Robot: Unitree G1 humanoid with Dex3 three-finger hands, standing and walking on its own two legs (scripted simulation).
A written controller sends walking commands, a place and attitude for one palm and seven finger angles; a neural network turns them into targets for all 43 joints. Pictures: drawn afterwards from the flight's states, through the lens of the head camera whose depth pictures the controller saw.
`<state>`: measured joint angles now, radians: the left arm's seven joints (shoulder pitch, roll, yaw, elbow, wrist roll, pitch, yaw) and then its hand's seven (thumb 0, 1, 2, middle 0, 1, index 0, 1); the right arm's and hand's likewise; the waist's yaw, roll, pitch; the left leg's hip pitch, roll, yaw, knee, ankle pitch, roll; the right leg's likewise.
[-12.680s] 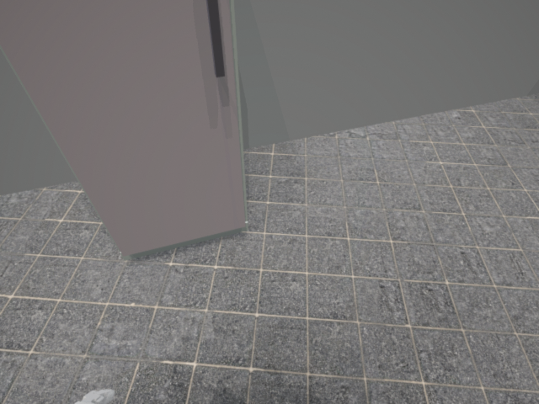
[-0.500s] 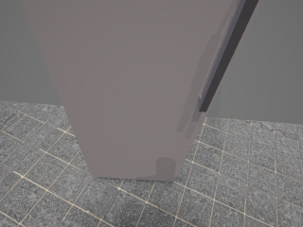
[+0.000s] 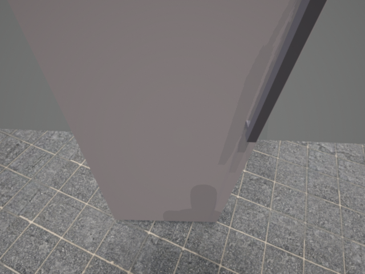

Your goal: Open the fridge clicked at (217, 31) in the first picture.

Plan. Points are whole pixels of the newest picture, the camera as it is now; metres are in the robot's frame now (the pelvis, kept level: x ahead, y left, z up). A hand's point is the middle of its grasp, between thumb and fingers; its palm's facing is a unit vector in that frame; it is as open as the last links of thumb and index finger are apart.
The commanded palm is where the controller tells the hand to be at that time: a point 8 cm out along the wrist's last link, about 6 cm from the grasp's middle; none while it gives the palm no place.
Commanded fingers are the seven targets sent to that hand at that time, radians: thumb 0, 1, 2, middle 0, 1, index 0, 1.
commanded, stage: come to a stop and stand still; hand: right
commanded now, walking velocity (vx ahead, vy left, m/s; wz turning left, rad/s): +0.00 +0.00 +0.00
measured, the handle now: (273, 75) +0.45 -0.13 +0.23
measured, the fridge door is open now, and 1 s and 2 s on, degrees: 0 0 0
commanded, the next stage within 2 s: look again from close up in 0.04 s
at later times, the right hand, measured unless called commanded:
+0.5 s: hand out of the picture +0.03 -0.18 -0.17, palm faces +0.01 +0.98 -0.22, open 7.3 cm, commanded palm none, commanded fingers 0.00 -0.90 -0.90 0.20 0.30 0.20 0.30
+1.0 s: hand out of the picture +0.01 -0.18 -0.17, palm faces +0.01 +0.98 -0.21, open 7.3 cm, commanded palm +0.08 -0.24 -0.06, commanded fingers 0.00 -0.85 -0.88 0.20 0.33 0.20 0.33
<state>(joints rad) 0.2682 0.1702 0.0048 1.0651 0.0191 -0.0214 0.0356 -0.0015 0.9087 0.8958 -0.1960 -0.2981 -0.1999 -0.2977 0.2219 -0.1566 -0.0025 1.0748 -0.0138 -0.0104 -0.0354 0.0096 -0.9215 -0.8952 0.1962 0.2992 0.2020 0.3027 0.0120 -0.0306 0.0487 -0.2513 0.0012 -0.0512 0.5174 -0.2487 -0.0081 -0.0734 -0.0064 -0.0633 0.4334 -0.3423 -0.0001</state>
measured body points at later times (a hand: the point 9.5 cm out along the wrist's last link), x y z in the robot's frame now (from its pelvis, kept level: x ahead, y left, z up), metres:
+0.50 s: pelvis +0.00 +0.00 +0.00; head +0.02 +0.01 +0.45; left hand -0.01 +0.23 -0.16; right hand +0.03 -0.23 -0.15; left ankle +0.02 +0.13 -0.74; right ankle -0.07 -0.11 -0.74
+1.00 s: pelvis -0.01 +0.00 +0.00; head +0.01 +0.00 +0.45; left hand -0.02 +0.22 -0.16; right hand +0.01 -0.23 -0.16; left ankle +0.02 +0.13 -0.74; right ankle -0.07 -0.11 -0.74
